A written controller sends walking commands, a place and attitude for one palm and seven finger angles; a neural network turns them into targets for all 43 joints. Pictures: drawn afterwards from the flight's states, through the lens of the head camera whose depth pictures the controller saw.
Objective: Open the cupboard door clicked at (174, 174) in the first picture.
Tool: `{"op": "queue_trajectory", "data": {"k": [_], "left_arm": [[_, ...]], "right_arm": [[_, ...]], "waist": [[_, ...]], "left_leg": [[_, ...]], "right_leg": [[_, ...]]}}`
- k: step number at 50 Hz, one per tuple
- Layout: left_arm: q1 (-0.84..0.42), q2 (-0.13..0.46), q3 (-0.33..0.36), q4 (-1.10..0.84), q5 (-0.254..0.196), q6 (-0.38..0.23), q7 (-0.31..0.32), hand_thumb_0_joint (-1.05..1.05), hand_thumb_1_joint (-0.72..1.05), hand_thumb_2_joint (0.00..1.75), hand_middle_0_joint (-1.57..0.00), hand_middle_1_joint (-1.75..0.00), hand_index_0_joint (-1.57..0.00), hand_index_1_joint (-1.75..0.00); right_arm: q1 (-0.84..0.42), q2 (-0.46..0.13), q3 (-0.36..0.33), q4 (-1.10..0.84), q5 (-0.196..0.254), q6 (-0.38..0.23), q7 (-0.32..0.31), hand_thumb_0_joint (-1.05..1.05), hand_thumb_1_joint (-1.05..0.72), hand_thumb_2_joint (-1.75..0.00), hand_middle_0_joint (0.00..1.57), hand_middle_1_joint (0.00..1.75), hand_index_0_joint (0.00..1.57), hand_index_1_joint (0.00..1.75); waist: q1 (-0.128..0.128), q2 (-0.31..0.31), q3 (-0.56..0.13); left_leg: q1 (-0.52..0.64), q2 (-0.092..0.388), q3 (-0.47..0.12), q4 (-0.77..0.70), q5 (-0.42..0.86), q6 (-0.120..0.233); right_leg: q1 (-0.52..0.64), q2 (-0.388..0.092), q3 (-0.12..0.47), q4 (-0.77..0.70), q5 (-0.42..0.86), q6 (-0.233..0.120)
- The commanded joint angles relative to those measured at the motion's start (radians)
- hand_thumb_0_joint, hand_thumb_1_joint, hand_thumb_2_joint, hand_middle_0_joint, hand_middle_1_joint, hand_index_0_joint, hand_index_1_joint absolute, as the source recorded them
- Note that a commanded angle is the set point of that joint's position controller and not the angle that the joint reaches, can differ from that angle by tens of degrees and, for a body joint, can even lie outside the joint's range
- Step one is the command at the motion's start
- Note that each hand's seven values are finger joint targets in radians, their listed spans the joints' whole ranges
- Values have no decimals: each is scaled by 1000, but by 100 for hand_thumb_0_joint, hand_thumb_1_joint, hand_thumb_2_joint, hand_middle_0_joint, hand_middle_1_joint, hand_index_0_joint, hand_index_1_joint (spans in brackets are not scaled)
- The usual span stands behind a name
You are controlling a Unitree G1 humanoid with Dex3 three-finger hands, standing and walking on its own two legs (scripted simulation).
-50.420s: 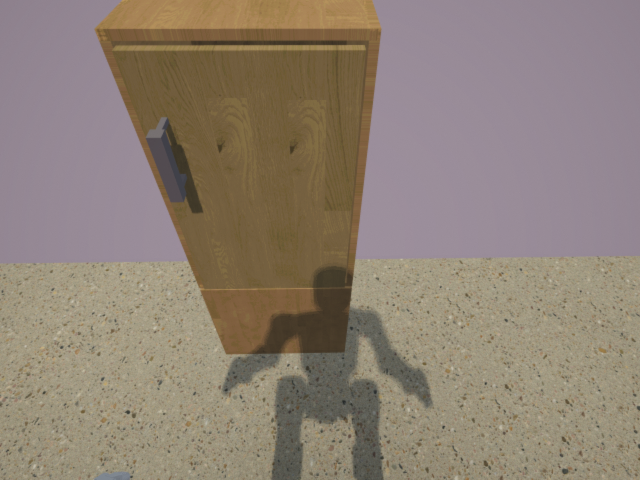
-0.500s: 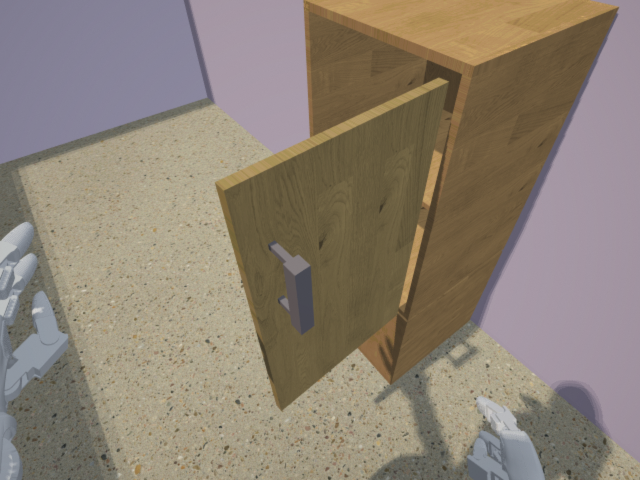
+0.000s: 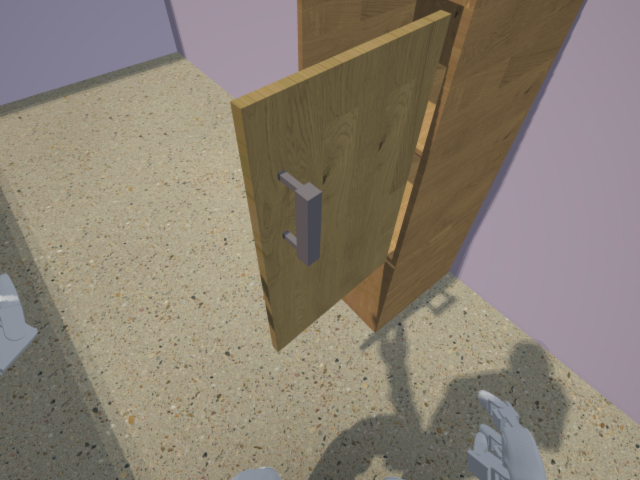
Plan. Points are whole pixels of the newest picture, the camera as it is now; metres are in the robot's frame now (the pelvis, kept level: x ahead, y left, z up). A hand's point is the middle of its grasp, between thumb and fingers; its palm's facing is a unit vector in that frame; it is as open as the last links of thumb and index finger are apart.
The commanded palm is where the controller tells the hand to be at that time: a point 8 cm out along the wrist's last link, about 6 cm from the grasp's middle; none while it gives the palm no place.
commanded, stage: step back with the hand held close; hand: left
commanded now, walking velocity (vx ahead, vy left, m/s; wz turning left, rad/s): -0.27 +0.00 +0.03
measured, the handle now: (297, 218) +0.42 +0.07 +0.09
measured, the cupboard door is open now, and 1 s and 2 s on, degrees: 93 93 93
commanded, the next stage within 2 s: stop stepping back and stand still in 0.42 s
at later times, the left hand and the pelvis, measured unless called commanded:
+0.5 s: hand (4, 443) +0.12 +0.23 +0.17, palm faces +0.39 -0.78 -0.48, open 7.4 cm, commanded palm +0.06 +0.28 +0.19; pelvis -0.09 -0.02 +0.01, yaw -2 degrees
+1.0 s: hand out of the picture +0.01 +0.24 +0.17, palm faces +0.43 -0.79 -0.45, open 7.4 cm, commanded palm -0.04 +0.28 +0.19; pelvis -0.18 -0.02 +0.02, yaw -2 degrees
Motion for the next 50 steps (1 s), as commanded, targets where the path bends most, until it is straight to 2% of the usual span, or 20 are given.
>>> {"op": "queue_trajectory", "data": {"k": [1,6,8,10,13,18,20,21,22,24,26,29,30,33,34,41,43,45,47,50], "left_arm": [[-84,162,104,-200,-1,-80,29,0,90,90,-20,-30,-20,-30],[-103,189,106,-227,-17,-85,47,0,90,90,-20,-30,-20,-30],[-87,192,122,-250,-19,-92,50,0,90,90,-20,-30,-20,-30],[-80,192,157,-260,-9,-98,51,0,90,90,-20,-30,-20,-30],[-16,174,141,-170,-26,-98,45,0,90,90,-20,-30,-20,-30],[-16,148,61,-211,-55,-72,35,0,90,90,-20,-30,-20,-30],[-53,180,65,-223,-52,-79,22,0,90,90,-20,-30,-20,-30],[-73,245,102,-223,-48,-85,25,0,90,90,-20,-30,-20,-30],[-118,288,136,-210,-41,-97,33,0,90,90,-20,-30,-20,-30],[-90,249,108,-173,-23,-66,25,0,90,90,-20,-30,-20,-30],[-30,229,116,-162,-18,-41,19,0,90,90,-20,-30,-20,-30],[14,227,125,-229,-35,-34,22,0,90,90,-20,-30,-20,-30],[35,218,122,-235,-45,-32,26,0,90,90,-20,-30,-20,-30],[94,215,129,-223,-48,-44,25,0,90,90,-20,-30,-20,-30],[106,220,135,-225,-51,-40,19,0,90,90,-20,-30,-20,-30],[61,183,98,-156,-38,-24,28,0,90,90,-20,-30,-20,-30],[3,193,89,-132,-31,-26,23,0,90,90,-20,-30,-20,-30],[-48,196,68,-162,-32,-23,24,0,90,90,-20,-30,-20,-30],[-122,180,54,-117,-26,-45,27,0,90,90,-20,-30,-20,-30],[-169,193,43,-94,-5,-56,30,0,90,90,-20,-30,-20,-30]], "right_arm": [[-68,-145,-59,-139,-7,-73,-11,0,-90,-90,20,30,20,30],[-59,-127,-45,-89,-14,-72,-10,0,-90,-90,20,30,20,30],[-72,-147,-44,-108,-13,-74,-18,0,-90,-90,20,30,20,30],[-90,-156,-53,-122,-21,-90,-26,0,-90,-90,20,30,20,30],[-82,-131,-73,-85,-13,-114,-2,0,-90,-90,20,30,20,30],[-103,-126,-47,-48,-25,-122,20,0,-90,-90,20,30,20,30],[-107,-117,-44,-43,-22,-108,23,0,-90,-90,20,30,20,30],[-111,-104,-40,-44,-18,-96,21,0,-90,-90,20,30,20,30],[-128,-106,-34,-41,-27,-100,16,0,-90,-90,20,30,20,30],[-148,-99,-39,-54,-4,-98,7,0,-90,-90,20,30,20,30],[-167,-71,-7,-68,-8,-77,-11,0,-90,-90,20,30,20,30],[-133,-101,-14,-81,-7,-60,-24,0,-90,-90,20,30,20,30],[-102,-117,-19,-86,-3,-62,-23,0,-90,-90,20,30,20,30],[-70,-143,-50,-107,-3,-86,-2,0,-90,-90,20,30,20,30],[-80,-139,-42,-100,-22,-100,5,0,-90,-90,20,30,20,30],[-103,-137,-30,-93,-14,-97,-2,0,-90,-90,20,30,20,30],[-105,-137,-45,-91,-24,-77,-5,0,-90,-90,20,30,20,30],[-93,-131,-55,-64,-24,-67,-7,0,-90,-90,20,30,20,30],[-63,-125,-40,-34,-26,-78,-3,0,-90,-90,20,30,20,30],[-85,-119,-38,-34,-26,-92,-25,0,-90,-90,20,30,20,30]], "waist": [[-17,-10,-96],[-27,-68,-137],[-24,109,-116],[-6,343,-140],[-5,164,-158],[-3,231,-164],[-5,78,-144],[-6,-119,-169],[15,-145,-151],[12,-239,-248],[12,-155,-228],[-12,-26,-253],[-15,20,-279],[3,181,-318],[2,289,-294],[-22,163,-106],[-26,14,-92],[-13,-212,-53],[-39,-69,-72],[-22,-92,-53]], "left_leg": [[-200,70,-99,-146,-405,15],[99,9,-91,13,-233,-25],[-50,96,-213,-202,-377,7],[-366,307,-462,-539,-609,98],[-141,284,-356,-458,-342,108],[-2,204,-228,-439,-183,30],[88,107,-129,-234,-57,-25],[145,26,-38,-12,-53,-71],[92,-2,-34,189,-140,-80],[-126,-37,-70,310,-224,-64],[-102,-31,-17,179,-182,-69],[91,-30,1,-142,89,-50],[188,26,-36,-249,381,-30],[436,212,-221,-232,836,30],[402,211,-250,-280,775,17],[-93,137,-178,-440,-337,4],[-58,25,-96,-213,-325,-36],[-44,-25,-70,280,-168,-47],[-106,19,-82,353,-128,-44],[27,25,-23,147,-143,-21]], "right_leg": [[127,-48,160,-128,-187,-50],[-155,-124,152,-240,-287,-88],[-59,-30,77,-84,-311,-41],[251,111,-14,385,-206,0],[88,106,32,493,-304,-24],[196,97,-34,-60,-284,-55],[131,-16,93,-350,-84,-87],[19,-178,270,-404,27,-135],[-33,-275,294,-388,244,-177],[270,-246,211,-171,953,-128],[336,-197,120,-116,1054,-125],[324,-122,77,-70,818,-88],[303,-69,54,-33,672,-50],[64,58,24,-4,-145,-20],[53,68,13,50,-241,-25],[337,49,-34,-156,-160,-38],[202,-37,125,-324,-398,-102],[-17,-287,478,-499,-610,-228],[43,-264,347,-428,-409,-210],[-30,-210,227,-408,-439,-176]]}}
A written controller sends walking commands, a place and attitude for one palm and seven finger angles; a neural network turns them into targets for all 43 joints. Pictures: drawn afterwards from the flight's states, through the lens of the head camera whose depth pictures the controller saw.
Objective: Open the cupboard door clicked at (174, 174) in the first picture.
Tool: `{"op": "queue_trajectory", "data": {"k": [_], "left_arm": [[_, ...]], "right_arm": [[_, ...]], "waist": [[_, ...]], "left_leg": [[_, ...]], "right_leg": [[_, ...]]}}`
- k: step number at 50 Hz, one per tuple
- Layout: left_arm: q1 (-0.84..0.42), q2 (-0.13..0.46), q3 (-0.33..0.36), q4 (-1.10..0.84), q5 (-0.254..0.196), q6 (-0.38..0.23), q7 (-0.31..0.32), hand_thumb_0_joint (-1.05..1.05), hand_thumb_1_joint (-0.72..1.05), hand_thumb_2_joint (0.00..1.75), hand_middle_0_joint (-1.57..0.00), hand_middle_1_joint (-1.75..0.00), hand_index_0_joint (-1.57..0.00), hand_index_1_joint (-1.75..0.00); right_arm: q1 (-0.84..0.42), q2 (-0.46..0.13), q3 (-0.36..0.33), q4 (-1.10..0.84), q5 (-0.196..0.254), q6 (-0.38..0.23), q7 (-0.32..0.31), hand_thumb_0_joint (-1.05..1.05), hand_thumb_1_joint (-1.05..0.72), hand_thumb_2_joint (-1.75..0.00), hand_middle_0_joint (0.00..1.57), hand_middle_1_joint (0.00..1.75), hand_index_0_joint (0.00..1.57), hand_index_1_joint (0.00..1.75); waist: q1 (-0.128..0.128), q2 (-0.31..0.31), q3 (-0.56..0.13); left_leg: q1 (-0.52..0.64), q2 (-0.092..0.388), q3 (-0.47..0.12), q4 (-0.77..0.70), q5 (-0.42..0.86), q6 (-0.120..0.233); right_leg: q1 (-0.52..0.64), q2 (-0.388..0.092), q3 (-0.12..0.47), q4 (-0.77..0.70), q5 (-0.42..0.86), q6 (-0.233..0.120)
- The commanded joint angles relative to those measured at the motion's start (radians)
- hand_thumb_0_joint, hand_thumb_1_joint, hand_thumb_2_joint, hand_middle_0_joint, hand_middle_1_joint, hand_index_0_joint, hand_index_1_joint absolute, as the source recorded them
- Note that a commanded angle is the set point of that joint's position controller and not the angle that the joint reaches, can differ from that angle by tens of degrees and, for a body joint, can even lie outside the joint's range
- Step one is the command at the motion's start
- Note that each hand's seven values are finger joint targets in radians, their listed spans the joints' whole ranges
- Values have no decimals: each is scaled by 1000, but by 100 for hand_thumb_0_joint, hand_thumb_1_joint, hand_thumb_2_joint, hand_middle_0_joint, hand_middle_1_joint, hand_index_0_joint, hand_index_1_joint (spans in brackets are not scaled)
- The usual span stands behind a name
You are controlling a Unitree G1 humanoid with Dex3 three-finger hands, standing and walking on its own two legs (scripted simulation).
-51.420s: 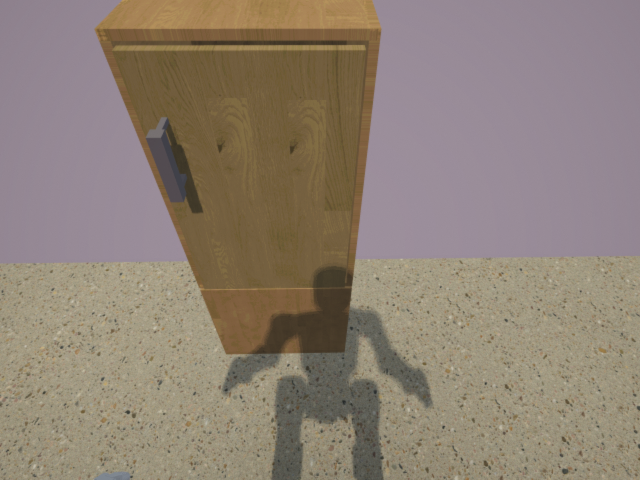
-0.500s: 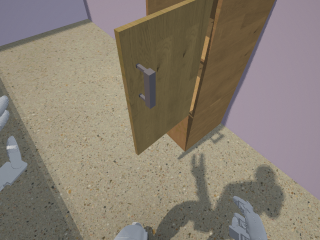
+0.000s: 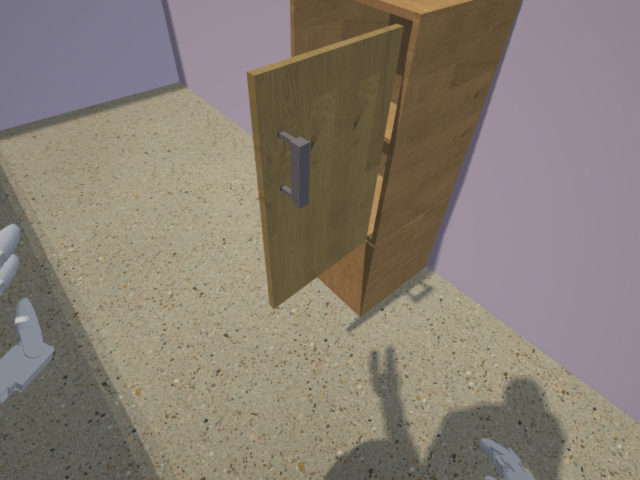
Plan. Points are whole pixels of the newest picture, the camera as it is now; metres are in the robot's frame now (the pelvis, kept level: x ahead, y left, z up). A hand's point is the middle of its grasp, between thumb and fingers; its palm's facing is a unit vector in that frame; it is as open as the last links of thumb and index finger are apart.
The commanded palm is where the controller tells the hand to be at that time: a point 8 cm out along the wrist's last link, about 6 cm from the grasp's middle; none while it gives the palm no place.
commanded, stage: stop stepping back and stand still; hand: left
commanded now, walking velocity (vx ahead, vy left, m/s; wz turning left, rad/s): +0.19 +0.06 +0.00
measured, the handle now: (292, 169) +0.60 +0.10 +0.07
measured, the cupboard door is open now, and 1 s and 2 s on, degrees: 93 93 93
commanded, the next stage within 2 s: let the arm hang, fingers relaxed in 0.26 s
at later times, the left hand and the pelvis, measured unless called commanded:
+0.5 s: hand (119, 436) +0.17 +0.26 -0.03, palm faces +0.20 -0.88 -0.43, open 7.4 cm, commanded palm none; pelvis -0.01 +0.01 -0.01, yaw +4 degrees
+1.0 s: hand out of the picture -0.06 +0.21 -0.16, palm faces +0.09 -0.96 -0.25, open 7.3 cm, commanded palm none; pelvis -0.01 +0.03 +0.00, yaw +3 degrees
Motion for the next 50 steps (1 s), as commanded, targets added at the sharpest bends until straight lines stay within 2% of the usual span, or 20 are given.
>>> {"op": "queue_trajectory", "data": {"k": [1,4,7,9,12,15,17,18,19,20,22,24,27,28,29,30,33,35,39,50], "left_arm": [[-160,206,102,-149,11,-76,29,0,90,90,-20,-30,-20,-30],[-122,210,118,-195,4,-84,38,0,90,90,-20,-30,-20,-30],[-115,221,159,-274,0,-110,40,0,90,90,-20,-30,-20,-30],[-113,245,181,-254,11,-102,36,0,90,90,-20,-30,-20,-30],[-38,188,134,-201,0,-82,31,0,90,90,-20,-30,-20,-30],[-44,184,122,-196,-2,-78,22,0,90,90,-20,-30,-20,-30],[-61,217,148,-177,-4,-84,20,0,90,90,-20,-30,-20,-30],[-70,-5,-259,562,75,98,-125,0,90,90,-20,-30,-20,-30],[-71,-47,-269,597,60,170,-140,0,90,90,-20,-30,-20,-30],[-125,-47,-266,634,58,173,-143,0,90,90,-20,-30,-20,-30],[-176,-37,-262,727,63,176,-137,0,90,90,-20,-30,-20,-30],[-239,-24,-278,854,62,182,-128,0,90,90,-20,-30,-20,-30],[-318,-15,-306,1036,44,187,-130,0,90,90,-20,-30,-20,-30],[-329,-30,-318,1093,37,187,-134,0,90,90,-20,-30,-20,-30],[-315,-60,-332,1143,33,190,-137,0,90,90,-20,-30,-20,-30],[-287,-87,-340,1193,34,191,-135,0,90,90,-20,-30,-20,-30],[-271,-107,-322,1329,35,186,-136,0,90,90,-20,-30,-20,-30],[-263,-95,-336,1395,30,177,-135,0,90,90,-20,-30,-20,-30],[-269,-91,-354,1487,26,164,-131,0,90,90,-20,-30,-20,-30],[-232,-117,-368,1596,24,172,-118,0,90,90,-20,-30,-20,-30]], "right_arm": [[-134,-110,-44,-159,-6,-74,-34,0,-90,-90,20,30,20,30],[-113,-117,-46,-161,-6,-93,-41,0,-90,-90,20,30,20,30],[-106,-134,-48,-173,-3,-100,-26,0,-90,-90,20,30,20,30],[-107,-108,-47,-161,-9,-115,-22,0,-90,-90,20,30,20,30],[-97,-122,-47,-143,-2,-120,-9,0,-90,-90,20,30,20,30],[-107,-131,-45,-151,5,-112,-5,0,-90,-90,20,30,20,30],[-108,-123,-47,-158,2,-103,-3,0,-90,-90,20,30,20,30],[-112,-182,-78,55,17,-77,86,0,-90,-90,20,30,20,30],[-51,-107,-77,40,16,-17,79,0,-90,-90,20,30,20,30],[-16,-96,-65,42,3,21,72,0,-90,-90,20,30,20,30],[-48,-91,-57,15,-8,70,72,0,-90,-90,20,30,20,30],[-67,-87,-60,35,-13,98,76,0,-90,-90,20,30,20,30],[-7,-67,-48,116,-20,121,74,0,-90,-90,20,30,20,30],[14,-82,-44,148,-23,114,72,0,-90,-90,20,30,20,30],[-5,-122,-39,164,-27,106,69,0,-90,-90,20,30,20,30],[-37,-149,-36,177,-35,102,62,0,-90,-90,20,30,20,30],[-58,-81,-30,238,-31,103,50,0,-90,-90,20,30,20,30],[-25,-64,-27,278,-22,101,45,0,-90,-90,20,30,20,30],[41,-63,-29,350,-8,95,40,0,-90,-90,20,30,20,30],[78,-29,-19,453,-10,100,39,0,-90,-90,20,30,20,30]], "waist": [[-24,-73,53],[-28,10,27],[-26,290,-1],[-36,279,45],[-34,186,40],[-34,194,8],[-40,70,-10],[-50,-39,-38],[-50,-133,-87],[-42,-206,-70],[-16,-284,18],[-23,-238,39],[-63,-131,46],[-71,-35,42],[-45,127,41],[-18,190,45],[-11,302,67],[-12,259,22],[-28,58,3],[-29,23,116]], "left_leg": [[116,43,35,-135,-42,25],[246,34,45,-400,-32,39],[239,285,-338,-603,-117,142],[165,323,-389,-667,-168,178],[193,277,-220,-545,161,143],[120,209,-100,-457,178,83],[43,124,-33,-346,99,40],[-2,79,20,-87,196,0],[20,73,-9,-60,-6,-14],[-28,56,-4,11,-180,-11],[-96,30,15,66,-230,-1],[-44,26,30,2,-181,-3],[181,30,33,-240,26,-2],[258,76,-39,-336,196,18],[238,167,-161,-419,243,50],[132,219,-216,-460,142,85],[61,139,-130,-519,-19,36],[122,133,-108,-500,86,32],[228,131,-74,-478,228,24],[228,122,-57,-531,134,24]], "right_leg": [[-180,-263,258,-267,-419,-88],[-139,-196,211,-159,-364,-50],[-166,-5,6,230,-198,51],[-193,-19,23,397,-237,55],[-118,-21,-20,215,-184,66],[63,-7,-42,5,-45,59],[130,-98,140,-45,108,1],[22,-281,203,47,396,-50],[30,-308,268,30,522,-102],[27,-323,232,-1,438,-132],[60,-302,193,-26,444,-154],[66,-281,142,-21,493,-143],[-50,-219,91,-52,195,-72],[-115,-184,73,-14,60,-24],[-118,-114,35,32,-45,21],[-34,-90,25,1,-109,35],[60,-102,38,-60,-47,7],[97,-115,47,-88,39,1],[91,-136,41,-123,115,-1],[14,-136,47,-158,-30,8]]}}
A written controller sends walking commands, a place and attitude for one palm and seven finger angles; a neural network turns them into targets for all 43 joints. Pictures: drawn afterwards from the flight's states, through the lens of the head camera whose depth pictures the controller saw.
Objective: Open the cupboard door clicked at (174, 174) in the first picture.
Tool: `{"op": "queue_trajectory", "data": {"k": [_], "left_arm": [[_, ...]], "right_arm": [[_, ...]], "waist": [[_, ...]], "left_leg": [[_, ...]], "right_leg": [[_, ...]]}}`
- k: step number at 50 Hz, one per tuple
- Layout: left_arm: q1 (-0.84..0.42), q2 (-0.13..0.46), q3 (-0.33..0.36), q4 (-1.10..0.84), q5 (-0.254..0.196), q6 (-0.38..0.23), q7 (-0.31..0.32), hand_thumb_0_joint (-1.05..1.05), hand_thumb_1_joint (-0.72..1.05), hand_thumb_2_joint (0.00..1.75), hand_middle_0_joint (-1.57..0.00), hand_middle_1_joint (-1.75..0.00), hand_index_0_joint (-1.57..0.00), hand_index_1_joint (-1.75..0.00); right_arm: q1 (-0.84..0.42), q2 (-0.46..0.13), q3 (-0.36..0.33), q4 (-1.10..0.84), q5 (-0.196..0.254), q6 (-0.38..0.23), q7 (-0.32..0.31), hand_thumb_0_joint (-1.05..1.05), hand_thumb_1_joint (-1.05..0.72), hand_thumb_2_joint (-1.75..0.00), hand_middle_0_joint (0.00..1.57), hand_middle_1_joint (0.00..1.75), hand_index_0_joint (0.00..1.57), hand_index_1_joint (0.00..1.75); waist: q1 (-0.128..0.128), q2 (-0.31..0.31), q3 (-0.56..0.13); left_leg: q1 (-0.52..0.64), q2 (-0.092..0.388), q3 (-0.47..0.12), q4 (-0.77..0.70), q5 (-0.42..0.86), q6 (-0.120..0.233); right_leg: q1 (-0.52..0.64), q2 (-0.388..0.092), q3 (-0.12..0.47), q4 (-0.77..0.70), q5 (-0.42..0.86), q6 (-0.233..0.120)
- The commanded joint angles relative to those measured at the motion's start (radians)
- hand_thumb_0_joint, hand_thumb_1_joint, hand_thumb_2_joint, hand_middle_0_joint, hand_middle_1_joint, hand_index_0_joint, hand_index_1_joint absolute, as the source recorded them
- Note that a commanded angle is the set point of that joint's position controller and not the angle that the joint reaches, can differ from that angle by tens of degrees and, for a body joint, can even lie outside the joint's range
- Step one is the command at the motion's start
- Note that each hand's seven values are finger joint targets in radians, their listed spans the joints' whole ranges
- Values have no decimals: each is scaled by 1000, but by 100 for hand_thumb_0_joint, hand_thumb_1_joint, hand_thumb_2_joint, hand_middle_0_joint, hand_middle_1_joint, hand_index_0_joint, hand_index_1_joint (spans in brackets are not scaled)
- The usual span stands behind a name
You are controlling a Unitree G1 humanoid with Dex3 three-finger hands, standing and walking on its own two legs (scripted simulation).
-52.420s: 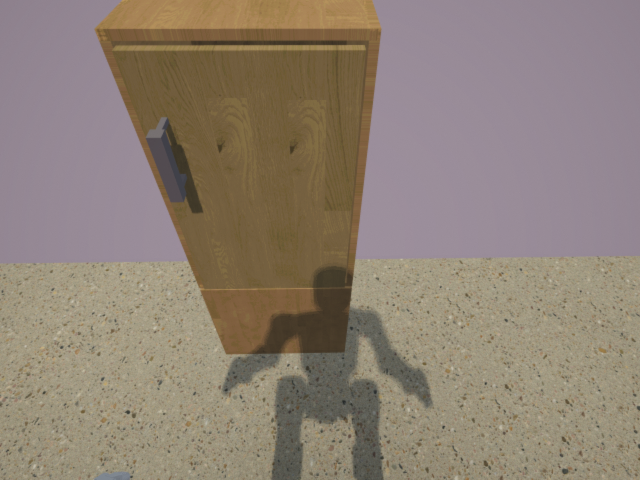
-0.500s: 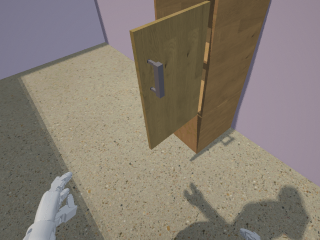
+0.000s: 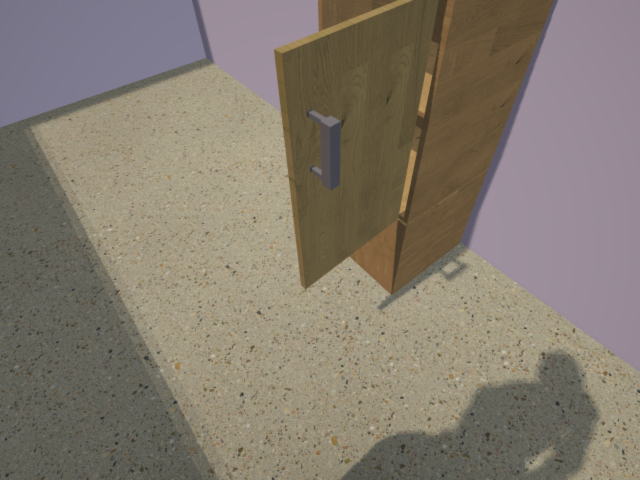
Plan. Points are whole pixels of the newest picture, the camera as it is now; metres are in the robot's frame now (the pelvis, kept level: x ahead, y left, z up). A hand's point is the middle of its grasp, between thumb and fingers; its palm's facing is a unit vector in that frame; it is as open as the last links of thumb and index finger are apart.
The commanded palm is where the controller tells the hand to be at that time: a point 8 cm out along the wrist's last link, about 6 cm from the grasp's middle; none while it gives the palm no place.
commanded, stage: let the arm hang, fingers relaxed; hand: left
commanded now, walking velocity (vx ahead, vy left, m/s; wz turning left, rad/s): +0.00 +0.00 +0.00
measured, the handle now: (322, 149) +0.61 +0.04 +0.07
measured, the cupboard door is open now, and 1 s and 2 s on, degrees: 93 93 93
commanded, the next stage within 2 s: look to check the result in 0.46 s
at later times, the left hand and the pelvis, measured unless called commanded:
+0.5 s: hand out of the picture +0.00 +0.17 -0.17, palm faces +0.02 -0.98 -0.20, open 7.4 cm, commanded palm none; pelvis +0.00 +0.00 +0.00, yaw -1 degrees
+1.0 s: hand out of the picture +0.03 +0.19 -0.17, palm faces +0.01 -0.97 -0.25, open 7.4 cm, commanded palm none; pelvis +0.01 +0.00 +0.00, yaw -1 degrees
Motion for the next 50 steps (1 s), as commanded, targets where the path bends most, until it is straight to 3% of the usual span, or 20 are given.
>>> {"op": "queue_trajectory", "data": {"k": [1,6,12,17,29,32,50], "left_arm": [[20,85,10,-32,-5,-22,10,0,90,90,-20,-30,-20,-30],[24,75,13,-31,-3,-24,13,0,90,90,-20,-30,-20,-30],[15,67,17,-37,-4,-24,15,0,90,90,-20,-30,-20,-30],[18,70,21,-40,-4,-28,14,0,90,90,-20,-30,-20,-30],[8,91,27,-45,-3,-34,13,0,90,90,-20,-30,-20,-30],[-6,96,24,-45,-3,-33,12,0,90,90,-20,-30,-20,-30],[-80,179,31,-61,-1,-47,5,0,90,90,-20,-30,-20,-30]], "right_arm": [[68,-87,-16,-7,-7,-11,-5,0,-90,-90,20,30,20,30],[72,-69,-16,6,-7,-14,-5,0,-90,-90,20,30,20,30],[76,-54,-17,11,-9,-14,-6,0,-90,-90,20,30,20,30],[75,-56,-20,7,-8,-19,-7,0,-90,-90,20,30,20,30],[57,-93,-28,1,-4,-20,-8,0,-90,-90,20,30,20,30],[46,-97,-27,4,-5,-20,-7,0,-90,-90,20,30,20,30],[-53,-188,-35,-13,-4,-29,-3,0,-90,-90,20,30,20,30]], "waist": [[-8,-47,28],[-5,-69,34],[-6,-9,53],[-4,-15,29],[-6,-49,14],[-10,-25,20],[-8,-32,-27]], "left_leg": [[-18,93,-84,-100,-33,18],[-18,85,-78,-91,-5,18],[-39,83,-76,-96,-22,14],[-22,86,-74,-89,21,16],[12,92,-77,-84,52,19],[12,92,-79,-91,41,17],[56,105,-87,-104,109,16]], "right_leg": [[-53,-96,115,-96,-48,-23],[-56,-101,116,-92,-36,-21],[-61,-97,123,-89,-38,-23],[-42,-101,121,-84,5,-24],[-36,-101,117,-91,31,-25],[-40,-102,122,-93,23,-23],[9,-113,130,-114,117,-26]]}}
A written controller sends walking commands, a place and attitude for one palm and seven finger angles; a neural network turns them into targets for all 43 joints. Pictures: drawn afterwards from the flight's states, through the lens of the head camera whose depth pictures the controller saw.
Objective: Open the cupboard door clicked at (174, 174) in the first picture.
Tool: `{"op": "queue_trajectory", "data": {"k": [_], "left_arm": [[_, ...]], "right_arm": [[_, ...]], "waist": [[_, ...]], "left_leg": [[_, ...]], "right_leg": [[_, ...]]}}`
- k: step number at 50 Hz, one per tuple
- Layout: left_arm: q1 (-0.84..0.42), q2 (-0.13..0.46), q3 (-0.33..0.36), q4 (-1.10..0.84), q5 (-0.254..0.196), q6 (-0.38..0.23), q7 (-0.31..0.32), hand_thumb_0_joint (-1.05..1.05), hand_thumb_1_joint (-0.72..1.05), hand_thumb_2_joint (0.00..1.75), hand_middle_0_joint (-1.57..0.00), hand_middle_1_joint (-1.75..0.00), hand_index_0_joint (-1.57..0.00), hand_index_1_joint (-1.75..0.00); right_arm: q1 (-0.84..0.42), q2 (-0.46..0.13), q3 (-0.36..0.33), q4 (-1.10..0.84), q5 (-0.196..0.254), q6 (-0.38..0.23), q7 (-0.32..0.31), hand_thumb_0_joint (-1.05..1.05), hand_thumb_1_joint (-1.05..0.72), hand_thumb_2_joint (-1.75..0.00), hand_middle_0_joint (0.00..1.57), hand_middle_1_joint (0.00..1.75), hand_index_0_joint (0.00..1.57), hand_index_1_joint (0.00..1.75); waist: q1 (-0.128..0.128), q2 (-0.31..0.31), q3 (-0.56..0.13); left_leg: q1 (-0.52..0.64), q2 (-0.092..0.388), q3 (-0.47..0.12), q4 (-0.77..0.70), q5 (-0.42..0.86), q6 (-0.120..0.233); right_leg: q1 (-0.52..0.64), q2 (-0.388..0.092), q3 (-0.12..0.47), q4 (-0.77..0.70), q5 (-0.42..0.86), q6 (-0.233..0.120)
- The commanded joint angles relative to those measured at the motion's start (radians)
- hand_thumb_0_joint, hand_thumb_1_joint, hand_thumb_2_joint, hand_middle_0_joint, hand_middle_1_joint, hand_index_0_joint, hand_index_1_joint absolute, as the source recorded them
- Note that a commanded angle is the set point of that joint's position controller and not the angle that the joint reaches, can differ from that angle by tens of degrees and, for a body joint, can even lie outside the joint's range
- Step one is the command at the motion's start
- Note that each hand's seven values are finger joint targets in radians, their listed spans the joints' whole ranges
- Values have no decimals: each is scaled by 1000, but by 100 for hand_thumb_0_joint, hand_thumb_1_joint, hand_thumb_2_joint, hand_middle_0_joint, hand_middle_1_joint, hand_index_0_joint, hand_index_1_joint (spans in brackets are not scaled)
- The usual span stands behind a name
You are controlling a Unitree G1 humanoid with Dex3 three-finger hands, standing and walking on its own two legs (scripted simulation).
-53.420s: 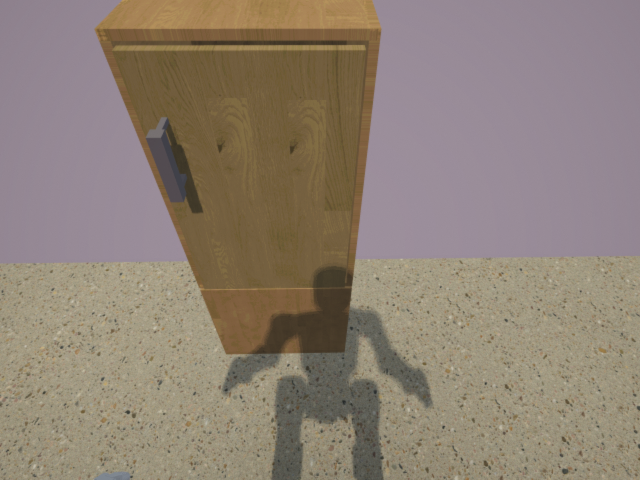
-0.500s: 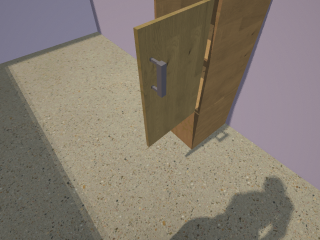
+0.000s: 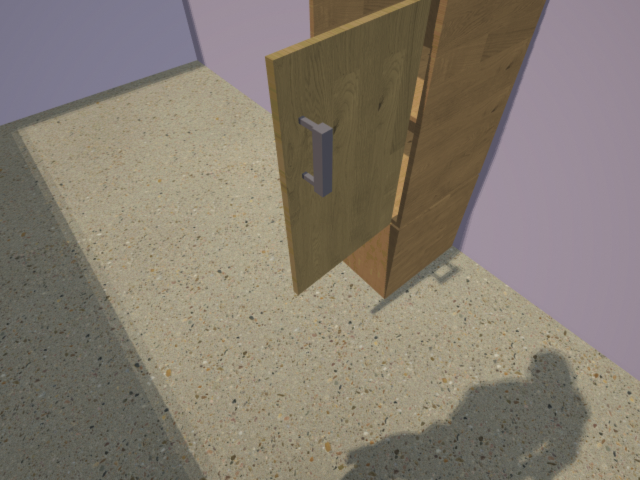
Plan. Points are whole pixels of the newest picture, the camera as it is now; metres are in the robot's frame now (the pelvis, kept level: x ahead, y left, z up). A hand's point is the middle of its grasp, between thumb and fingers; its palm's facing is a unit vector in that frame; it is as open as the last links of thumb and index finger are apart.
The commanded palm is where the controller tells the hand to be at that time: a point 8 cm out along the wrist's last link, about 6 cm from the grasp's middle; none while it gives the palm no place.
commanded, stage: stand and wait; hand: left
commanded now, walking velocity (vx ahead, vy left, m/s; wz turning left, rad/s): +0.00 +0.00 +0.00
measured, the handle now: (314, 156) +0.60 +0.04 +0.07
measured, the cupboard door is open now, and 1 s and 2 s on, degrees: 93 93 93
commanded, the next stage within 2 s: none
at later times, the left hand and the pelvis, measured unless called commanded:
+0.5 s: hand out of the picture +0.07 +0.22 -0.16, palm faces +0.00 -0.95 -0.31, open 7.4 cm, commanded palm none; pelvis +0.01 -0.01 +0.00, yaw +0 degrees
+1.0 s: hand out of the picture +0.07 +0.21 -0.16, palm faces -0.02 -0.95 -0.30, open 7.4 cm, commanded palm none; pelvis +0.02 -0.01 +0.00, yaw +0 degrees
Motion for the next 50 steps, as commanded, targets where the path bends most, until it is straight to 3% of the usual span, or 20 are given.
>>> {"op": "queue_trajectory", "data": {"k": [1,18,24,31,50], "left_arm": [[11,168,23,-39,-6,-22,10,0,90,90,-20,-30,-20,-30],[-68,248,27,-54,-6,-29,4,0,90,90,-20,-30,-20,-30],[-76,265,29,-59,-5,-33,5,0,90,90,-20,-30,-20,-30],[-86,278,27,-59,-6,-34,6,0,90,90,-20,-30,-20,-30],[-74,268,21,-52,-7,-32,6,0,90,90,-20,-30,-20,-30]], "right_arm": [[20,-141,-21,-32,-4,-13,-5,0,-90,-90,20,30,20,30],[-56,-223,-22,-45,-4,-18,1,0,-90,-90,20,30,20,30],[-67,-242,-25,-51,-2,-18,1,0,-90,-90,20,30,20,30],[-73,-246,-23,-50,-1,-17,1,0,-90,-90,20,30,20,30],[-62,-237,-21,-44,-1,-15,-1,0,-90,-90,20,30,20,30]], "waist": [[-2,-19,-24],[0,-12,-55],[1,-36,-68],[-1,-31,-69],[-2,-20,-63]], "left_leg": [[20,105,-98,-65,111,21],[55,117,-104,-92,154,16],[74,120,-100,-89,168,17],[79,121,-98,-91,187,13],[91,122,-90,-94,169,12]], "right_leg": [[-15,-116,121,-87,126,-24],[28,-126,129,-113,191,-26],[32,-127,127,-120,221,-25],[48,-131,127,-120,272,-24],[39,-128,134,-135,249,-23]]}}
